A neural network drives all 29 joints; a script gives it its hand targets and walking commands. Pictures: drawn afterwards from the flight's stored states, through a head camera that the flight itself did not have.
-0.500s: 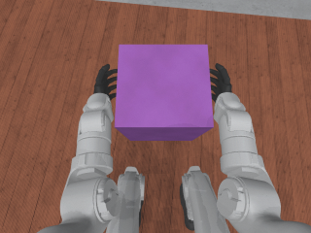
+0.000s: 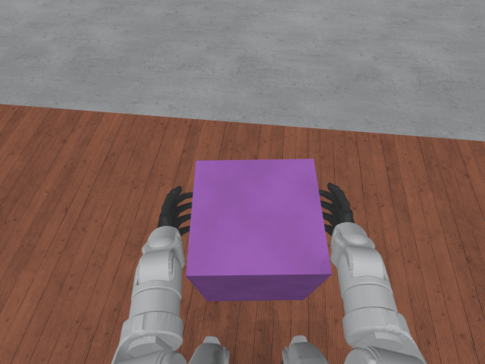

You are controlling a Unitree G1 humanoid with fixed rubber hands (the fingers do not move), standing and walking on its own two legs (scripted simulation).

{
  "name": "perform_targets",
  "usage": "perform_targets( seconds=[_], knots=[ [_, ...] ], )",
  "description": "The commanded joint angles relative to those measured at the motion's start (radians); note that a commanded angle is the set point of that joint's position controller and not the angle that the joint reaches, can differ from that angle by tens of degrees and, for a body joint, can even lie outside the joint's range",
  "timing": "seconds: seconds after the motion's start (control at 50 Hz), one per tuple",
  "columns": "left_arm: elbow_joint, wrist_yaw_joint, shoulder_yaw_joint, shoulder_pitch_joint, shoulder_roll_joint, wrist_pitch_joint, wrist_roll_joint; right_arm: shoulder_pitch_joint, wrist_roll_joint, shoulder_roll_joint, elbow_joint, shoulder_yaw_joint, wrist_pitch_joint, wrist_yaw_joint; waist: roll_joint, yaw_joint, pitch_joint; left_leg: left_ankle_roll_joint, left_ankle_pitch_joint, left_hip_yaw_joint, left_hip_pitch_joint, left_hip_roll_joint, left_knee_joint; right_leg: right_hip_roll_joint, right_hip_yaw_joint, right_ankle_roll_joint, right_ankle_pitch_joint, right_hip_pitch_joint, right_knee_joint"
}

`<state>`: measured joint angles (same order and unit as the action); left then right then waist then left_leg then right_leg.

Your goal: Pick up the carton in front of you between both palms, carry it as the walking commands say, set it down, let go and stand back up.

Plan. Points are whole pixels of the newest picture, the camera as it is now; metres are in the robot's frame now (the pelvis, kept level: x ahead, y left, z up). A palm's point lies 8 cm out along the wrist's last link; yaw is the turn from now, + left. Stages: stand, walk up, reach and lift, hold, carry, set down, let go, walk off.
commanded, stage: reach and lift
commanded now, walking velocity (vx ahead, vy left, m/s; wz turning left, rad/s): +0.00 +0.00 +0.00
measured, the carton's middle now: (254, 237) +0.37 +0.00 -0.09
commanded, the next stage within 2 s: hold in 1.40 s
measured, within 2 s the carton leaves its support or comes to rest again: neither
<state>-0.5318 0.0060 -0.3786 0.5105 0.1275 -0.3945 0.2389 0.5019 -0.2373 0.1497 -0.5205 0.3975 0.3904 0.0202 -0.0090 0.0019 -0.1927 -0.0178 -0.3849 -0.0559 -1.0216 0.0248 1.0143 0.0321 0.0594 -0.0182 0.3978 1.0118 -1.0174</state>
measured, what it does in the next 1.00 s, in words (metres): rises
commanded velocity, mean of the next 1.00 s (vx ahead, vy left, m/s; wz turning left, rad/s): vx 0.00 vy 0.00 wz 0.00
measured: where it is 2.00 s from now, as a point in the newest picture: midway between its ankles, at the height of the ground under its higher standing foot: outside the picture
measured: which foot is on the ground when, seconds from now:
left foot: down 0.00-1.00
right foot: down 0.00-1.00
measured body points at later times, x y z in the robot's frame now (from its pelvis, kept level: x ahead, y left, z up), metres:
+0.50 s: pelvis +0.02 +0.00 +0.08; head +0.00 +0.00 +0.53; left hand +0.33 +0.15 +0.10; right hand +0.33 -0.15 +0.10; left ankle +0.05 +0.13 -0.66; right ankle +0.04 -0.13 -0.66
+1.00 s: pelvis +0.03 +0.00 +0.08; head +0.01 +0.00 +0.53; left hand +0.34 +0.15 +0.10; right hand +0.34 -0.15 +0.10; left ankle +0.05 +0.13 -0.66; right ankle +0.04 -0.13 -0.66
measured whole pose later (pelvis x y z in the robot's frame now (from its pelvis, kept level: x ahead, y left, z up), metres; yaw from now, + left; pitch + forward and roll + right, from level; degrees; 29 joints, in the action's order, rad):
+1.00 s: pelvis +0.03 +0.00 +0.08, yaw +0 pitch -5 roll +0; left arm -0.33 -0.02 -0.28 0.31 0.17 -0.64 0.30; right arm 0.31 -0.30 0.17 -0.33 0.29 0.63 -0.03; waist -0.01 0.00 0.03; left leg -0.01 -0.19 -0.06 -0.13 0.01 0.41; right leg 0.01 0.06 -0.01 0.21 0.12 -0.41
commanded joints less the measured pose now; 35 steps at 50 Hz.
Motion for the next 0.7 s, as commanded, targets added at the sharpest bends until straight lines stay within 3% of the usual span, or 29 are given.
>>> perform_targets(
  seconds=[0.0, 0.3, 0.5, 0.68],
  knots=[
    [-0.044, -0.239, 0.589, 0.469, 1.032, 0.002, -0.149, 0.484, 0.146, 1.026, -0.056, -0.602, 0.0, -0.241, 0.011, 0.002, -0.502, 0.015, 0.262, -0.001, 0.442, 0.104, -0.194, 0.1, 0.002, 0.017, -0.26, -0.385, 0.201],
    [0.131, -0.241, 0.691, 0.245, 1.002, -0.121, -0.18, 0.249, 0.171, 0.99, 0.109, -0.695, 0.119, -0.245, 0.004, 0.0, -0.208, 0.011, 0.393, -0.016, 0.834, 0.078, -0.524, 0.067, 0.017, 0.017, -0.397, -0.798, 0.542],
    [0.087, -0.262, 0.561, 0.276, 0.959, -0.192, -0.121, 0.287, 0.123, 0.947, 0.071, -0.577, 0.194, -0.272, 0.006, -0.001, 0.047, 0.024, 0.172, -0.006, 0.864, 0.065, -0.631, 0.051, 0.006, 0.026, -0.174, -0.826, 0.65],
    [0.124, -0.267, 0.593, 0.361, 0.992, -0.192, -0.139, 0.373, 0.138, 0.965, 0.106, -0.608, 0.191, -0.282, 0.012, -0.003, -0.04, 0.017, 0.199, -0.005, 0.918, 0.061, -0.629, 0.055, -0.001, 0.026, -0.194, -0.872, 0.643]
  ],
)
